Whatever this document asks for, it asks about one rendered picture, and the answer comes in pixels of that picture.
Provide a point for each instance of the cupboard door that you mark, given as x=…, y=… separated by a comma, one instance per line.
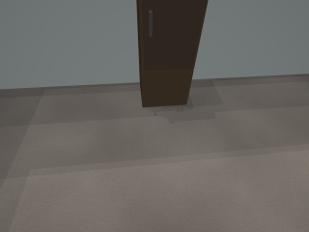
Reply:
x=175, y=33

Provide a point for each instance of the handle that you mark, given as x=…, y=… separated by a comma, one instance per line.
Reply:
x=150, y=23

